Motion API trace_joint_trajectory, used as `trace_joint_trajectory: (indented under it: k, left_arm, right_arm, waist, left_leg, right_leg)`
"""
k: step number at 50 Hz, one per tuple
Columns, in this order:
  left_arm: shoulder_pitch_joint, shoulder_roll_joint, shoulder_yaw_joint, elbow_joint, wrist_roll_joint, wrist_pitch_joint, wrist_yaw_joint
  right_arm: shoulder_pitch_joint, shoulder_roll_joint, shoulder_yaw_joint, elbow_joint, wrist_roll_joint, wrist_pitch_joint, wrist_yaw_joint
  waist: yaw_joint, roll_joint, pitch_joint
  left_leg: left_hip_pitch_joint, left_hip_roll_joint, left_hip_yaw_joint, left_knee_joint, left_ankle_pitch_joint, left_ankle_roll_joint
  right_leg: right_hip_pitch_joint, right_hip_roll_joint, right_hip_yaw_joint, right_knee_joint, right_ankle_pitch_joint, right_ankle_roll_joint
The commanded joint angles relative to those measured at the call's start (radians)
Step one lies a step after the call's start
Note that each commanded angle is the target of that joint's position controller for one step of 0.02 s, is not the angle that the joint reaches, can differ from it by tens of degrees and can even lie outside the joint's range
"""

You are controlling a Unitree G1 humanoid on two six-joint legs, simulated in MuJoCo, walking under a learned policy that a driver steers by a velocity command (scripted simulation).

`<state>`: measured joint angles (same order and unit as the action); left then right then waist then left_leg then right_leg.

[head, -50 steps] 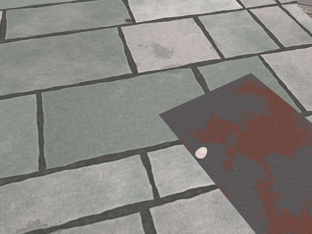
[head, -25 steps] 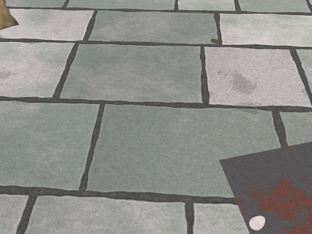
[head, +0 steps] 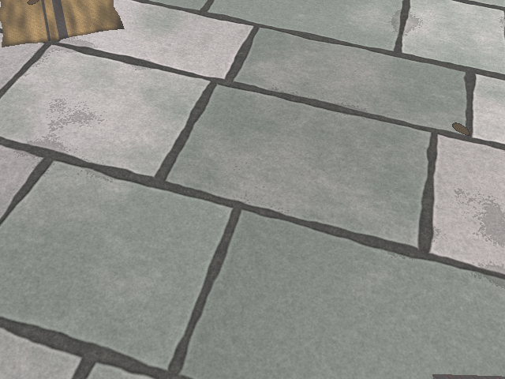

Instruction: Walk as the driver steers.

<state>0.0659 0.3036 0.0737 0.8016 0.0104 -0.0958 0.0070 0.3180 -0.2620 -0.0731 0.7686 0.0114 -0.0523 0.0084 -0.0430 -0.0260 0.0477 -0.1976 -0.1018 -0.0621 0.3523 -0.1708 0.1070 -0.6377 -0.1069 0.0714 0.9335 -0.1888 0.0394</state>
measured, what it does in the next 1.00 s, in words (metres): walks ahead: right foot, then left foot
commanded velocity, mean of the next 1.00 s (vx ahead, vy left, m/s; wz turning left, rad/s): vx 0.40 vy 0.00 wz -0.09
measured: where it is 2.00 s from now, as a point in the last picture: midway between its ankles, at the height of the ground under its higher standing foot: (299, 234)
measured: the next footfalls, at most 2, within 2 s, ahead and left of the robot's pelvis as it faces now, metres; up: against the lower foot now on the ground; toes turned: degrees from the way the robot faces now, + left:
right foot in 0.26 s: +0.35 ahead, -0.13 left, +0.00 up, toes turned +12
left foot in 0.70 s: +0.55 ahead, +0.13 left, +0.00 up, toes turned -3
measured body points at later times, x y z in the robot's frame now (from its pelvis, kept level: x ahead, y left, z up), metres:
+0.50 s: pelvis +0.29 -0.04 +0.00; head +0.32 -0.05 +0.45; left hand +0.29 +0.24 -0.13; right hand +0.50 -0.28 -0.10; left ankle +0.34 +0.12 -0.69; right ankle +0.31 -0.14 -0.75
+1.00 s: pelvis +0.48 +0.01 +0.00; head +0.53 +0.01 +0.44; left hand +0.69 +0.26 -0.10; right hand +0.55 -0.29 -0.11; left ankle +0.51 +0.13 -0.75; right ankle +0.53 -0.13 -0.70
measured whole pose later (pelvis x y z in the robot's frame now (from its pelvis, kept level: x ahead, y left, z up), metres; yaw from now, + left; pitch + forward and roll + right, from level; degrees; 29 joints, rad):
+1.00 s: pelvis +0.48 +0.01 +0.00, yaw -11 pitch +2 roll +1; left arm 0.17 0.33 0.08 0.66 -0.01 0.04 0.00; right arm 0.17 -0.29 -0.07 0.75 -0.01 -0.03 -0.02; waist -0.03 -0.02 0.06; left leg -0.22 0.04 0.13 0.38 -0.19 0.01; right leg -0.58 -0.06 0.00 0.85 -0.25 0.06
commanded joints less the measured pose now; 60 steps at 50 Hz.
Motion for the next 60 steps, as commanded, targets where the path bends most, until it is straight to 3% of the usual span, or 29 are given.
trace_joint_trajectory:
  k: [1, 4, 8, 10, 12, 13, 14, 15, 16, 18, 21, 25, 30, 33, 34, 35, 36, 37, 38, 39, 42, 47, 51, 54, 56, 57, 58, 59, 60]
  left_arm:
    - [-0.062, 0.051, 0.009, -0.072, 0.003, -0.005, -0.002]
    - [-0.151, 0.041, -0.001, -0.105, -0.009, -0.013, -0.017]
    - [-0.193, 0.075, 0.004, -0.137, -0.017, -0.029, -0.034]
    - [-0.157, 0.096, 0.011, -0.133, -0.019, -0.040, -0.038]
    - [0.019, 0.132, 0.029, -0.079, -0.005, -0.050, -0.036]
    - [0.171, 0.172, 0.040, -0.058, 0.011, -0.052, -0.032]
    - [0.312, 0.256, 0.066, -0.018, 0.017, -0.038, -0.032]
    - [0.334, 0.190, 0.052, 0.007, -0.022, -0.032, -0.044]
    - [0.260, 0.124, 0.031, -0.012, -0.038, -0.026, -0.044]
    - [0.155, 0.090, 0.013, -0.039, -0.015, -0.007, -0.042]
    - [0.154, 0.075, 0.002, -0.039, -0.014, -0.005, -0.034]
    - [0.197, 0.143, 0.025, -0.029, -0.034, 0.006, -0.010]
    - [0.296, 0.145, 0.027, -0.012, -0.044, 0.032, -0.001]
    - [0.291, 0.140, 0.028, -0.020, -0.040, 0.049, 0.008]
    - [0.282, 0.118, 0.022, -0.032, -0.035, 0.051, 0.010]
    - [0.260, 0.068, 0.006, -0.067, -0.017, 0.046, 0.011]
    - [0.412, -0.004, -0.016, -0.082, -0.025, 0.037, 0.013]
    - [0.427, 0.082, -0.001, -0.077, -0.036, 0.041, 0.017]
    - [0.357, 0.131, 0.018, -0.082, -0.038, 0.054, 0.020]
    - [0.312, 0.132, 0.023, -0.088, -0.033, 0.069, 0.023]
    - [0.291, 0.080, 0.024, -0.116, -0.032, 0.116, 0.022]
    - [0.206, 0.044, 0.011, -0.173, -0.023, 0.130, -0.001]
    - [0.123, 0.075, 0.020, -0.222, -0.023, 0.137, -0.028]
    - [0.090, 0.088, 0.030, -0.251, -0.027, 0.150, -0.037]
    - [0.157, 0.117, 0.048, -0.225, -0.027, 0.146, -0.029]
    - [0.272, 0.184, 0.076, -0.200, -0.037, 0.140, -0.014]
    - [0.329, 0.319, 0.100, -0.214, -0.034, 0.127, -0.004]
    - [0.367, 0.255, 0.078, -0.218, -0.024, 0.094, -0.017]
    - [0.336, 0.203, 0.058, -0.216, -0.020, 0.071, -0.019]
  right_arm:
    - [-0.022, -0.181, -0.046, -0.072, 0.005, -0.016, -0.023]
    - [0.021, -0.183, -0.047, -0.055, 0.009, -0.011, -0.026]
    - [0.068, -0.173, -0.046, -0.033, 0.014, 0.001, -0.032]
    - [0.062, -0.177, -0.048, -0.035, 0.011, 0.010, -0.038]
    - [0.046, -0.139, -0.033, -0.037, 0.002, 0.013, -0.036]
    - [0.042, -0.103, -0.016, -0.053, -0.011, 0.010, -0.031]
    - [0.200, -0.047, 0.000, -0.050, 0.011, -0.002, -0.028]
    - [0.211, -0.090, 0.002, -0.040, 0.019, -0.012, -0.027]
    - [0.087, -0.161, -0.014, -0.060, 0.021, -0.017, -0.023]
    - [-0.082, -0.155, -0.013, -0.106, -0.010, -0.033, -0.022]
    - [-0.067, -0.104, -0.007, -0.116, -0.023, -0.044, -0.018]
    - [-0.188, -0.053, 0.020, -0.154, -0.024, -0.050, -0.011]
    - [-0.311, -0.083, 0.015, -0.187, -0.002, -0.062, 0.003]
    - [-0.258, -0.124, -0.007, -0.178, -0.009, -0.070, -0.002]
    - [-0.195, -0.151, -0.019, -0.168, -0.021, -0.072, -0.010]
    - [-0.071, -0.219, -0.037, -0.163, -0.041, -0.069, -0.021]
    - [-0.012, -0.274, -0.049, -0.152, -0.048, -0.045, -0.023]
    - [0.000, -0.211, -0.039, -0.142, -0.027, -0.029, -0.017]
    - [-0.034, -0.150, -0.022, -0.151, -0.023, -0.023, -0.017]
    - [-0.090, -0.123, -0.011, -0.153, -0.024, -0.018, -0.016]
    - [-0.200, -0.119, -0.012, -0.140, -0.034, -0.010, -0.012]
    - [-0.241, -0.163, -0.032, -0.114, -0.023, -0.001, -0.029]
    - [-0.224, -0.200, -0.043, -0.088, 0.000, 0.011, -0.026]
    - [-0.202, -0.234, -0.055, -0.069, 0.021, 0.016, -0.016]
    - [-0.174, -0.200, -0.047, -0.049, 0.022, 0.017, -0.012]
    - [-0.156, -0.143, -0.028, -0.044, -0.002, 0.015, -0.008]
    - [-0.196, -0.088, -0.005, -0.126, -0.036, 0.004, -0.005]
    - [-0.265, -0.140, -0.017, -0.130, -0.014, -0.018, 0.000]
    - [-0.279, -0.180, -0.028, -0.138, 0.015, -0.033, 0.012]
  waist:
    - [0.015, 0.081, -0.049]
    - [-0.022, 0.107, -0.027]
    - [-0.033, 0.117, -0.024]
    - [-0.010, 0.147, -0.032]
    - [0.068, 0.162, -0.120]
    - [0.134, 0.108, -0.255]
    - [0.100, -0.180, -0.404]
    - [0.109, -0.259, -0.379]
    - [0.122, -0.144, -0.214]
    - [0.098, -0.016, -0.051]
    - [0.045, -0.067, -0.063]
    - [0.070, -0.063, -0.058]
    - [0.108, -0.064, -0.050]
    - [0.051, -0.078, -0.062]
    - [0.015, -0.074, -0.102]
    - [-0.040, 0.020, -0.225]
    - [0.005, 0.301, -0.367]
    - [0.000, 0.294, -0.365]
    - [-0.012, 0.200, -0.265]
    - [0.005, 0.143, -0.210]
    - [0.067, 0.172, -0.110]
    - [0.065, 0.152, -0.138]
    - [0.042, 0.147, -0.129]
    - [0.041, 0.140, -0.117]
    - [0.066, 0.098, -0.116]
    - [0.103, -0.038, -0.157]
    - [0.104, -0.322, -0.163]
    - [0.170, -0.210, -0.193]
    - [0.143, -0.175, -0.140]
  left_leg:
    - [-0.009, 0.210, -0.194, -0.137, 0.201, 0.138]
    - [-0.032, 0.198, -0.202, -0.129, 0.117, 0.106]
    - [0.076, 0.238, -0.296, -0.031, 0.101, 0.096]
    - [0.116, 0.255, -0.344, 0.029, 0.153, 0.085]
    - [0.129, 0.211, -0.287, 0.173, 0.359, 0.050]
    - [0.025, 0.162, -0.227, 0.411, 0.301, 0.015]
    - [-0.327, 0.007, -0.112, 0.780, -0.054, -0.079]
    - [-0.507, 0.005, -0.130, 0.917, -0.408, -0.090]
    - [-0.585, 0.071, -0.127, 0.968, -0.340, -0.083]
    - [-0.557, 0.141, -0.053, 0.867, -0.214, -0.077]
    - [-0.437, 0.176, -0.029, 0.684, -0.172, -0.092]
    - [-0.332, 0.148, 0.016, 0.383, -0.012, -0.132]
    - [-0.205, 0.094, 0.001, 0.180, 0.162, -0.149]
    - [-0.063, 0.087, 0.001, 0.071, 0.150, -0.114]
    - [0.053, 0.125, -0.013, 0.045, 0.181, -0.087]
    - [0.270, 0.292, -0.141, 0.094, 0.348, -0.022]
    - [0.519, 0.550, -0.437, 0.114, 0.510, 0.145]
    - [0.485, 0.574, -0.547, 0.082, 0.456, 0.175]
    - [0.399, 0.520, -0.419, 0.078, 0.472, 0.145]
    - [0.303, 0.470, -0.298, 0.068, 0.531, 0.118]
    - [0.043, 0.384, -0.103, -0.027, 0.520, 0.103]
    - [0.007, 0.390, 0.040, -0.077, 0.474, 0.115]
    - [0.033, 0.409, 0.090, -0.046, 0.383, 0.088]
    - [0.048, 0.434, 0.082, -0.018, 0.110, 0.055]
    - [-0.034, 0.385, 0.132, 0.092, -0.094, 0.005]
    - [-0.155, 0.313, 0.214, 0.331, -0.138, -0.051]
    - [-0.562, 0.122, 0.249, 0.704, -0.448, -0.147]
    - [-0.687, 0.103, 0.033, 0.846, -0.480, -0.140]
    - [-0.710, 0.144, -0.006, 0.850, -0.399, -0.112]
  right_leg:
    - [0.020, 0.039, -0.015, -0.199, 0.194, 0.024]
    - [0.087, 0.079, -0.023, -0.356, 0.306, 0.017]
    - [0.099, 0.098, 0.006, -0.451, 0.254, -0.008]
    - [0.149, 0.106, 0.004, -0.468, 0.159, -0.030]
    - [0.368, 0.108, -0.044, -0.506, 0.176, -0.087]
    - [0.621, -0.015, 0.073, -0.455, 0.170, -0.156]
    - [0.994, -0.220, 0.503, -0.491, 0.010, -0.340]
    - [1.023, -0.270, 0.759, -0.634, -0.231, -0.373]
    - [0.898, -0.235, 0.655, -0.656, -0.322, -0.329]
    - [0.626, -0.151, 0.452, -0.695, -0.152, -0.295]
    - [0.510, -0.075, 0.333, -0.723, 0.086, -0.288]
    - [0.407, -0.040, 0.227, -0.743, 0.166, -0.281]
    - [0.402, -0.035, 0.252, -0.691, 0.098, -0.238]
    - [0.417, -0.007, 0.287, -0.562, 0.142, -0.182]
    - [0.389, 0.043, 0.261, -0.457, 0.185, -0.142]
    - [0.276, 0.104, 0.191, -0.209, 0.065, -0.093]
    - [0.018, 0.205, 0.061, 0.078, -0.433, -0.035]
    - [-0.075, 0.142, 0.060, 0.238, -0.490, -0.013]
    - [-0.112, 0.111, 0.059, 0.310, -0.426, 0.005]
    - [-0.102, 0.086, 0.033, 0.317, -0.375, 0.020]
    - [0.015, 0.046, -0.016, 0.229, -0.268, 0.041]
    - [0.126, 0.033, -0.051, -0.031, -0.055, 0.028]
    - [0.194, 0.046, -0.084, -0.186, -0.020, -0.010]
    - [0.247, 0.061, -0.113, -0.295, -0.063, -0.060]
    - [0.415, 0.106, -0.142, -0.401, -0.056, -0.110]
    - [0.596, 0.040, -0.011, -0.469, -0.039, -0.167]
    - [0.800, -0.207, 0.509, -0.585, -0.178, -0.371]
    - [0.813, -0.247, 0.651, -0.682, -0.270, -0.433]
    - [0.774, -0.230, 0.575, -0.688, -0.280, -0.395]
Velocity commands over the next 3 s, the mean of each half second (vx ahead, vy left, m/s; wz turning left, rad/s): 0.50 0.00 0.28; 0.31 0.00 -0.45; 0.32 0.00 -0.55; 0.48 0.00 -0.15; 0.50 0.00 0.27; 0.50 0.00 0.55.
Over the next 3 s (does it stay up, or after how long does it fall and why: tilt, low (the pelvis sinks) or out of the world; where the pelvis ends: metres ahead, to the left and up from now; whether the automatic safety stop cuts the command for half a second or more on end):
stays up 1.40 -0.38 -0.01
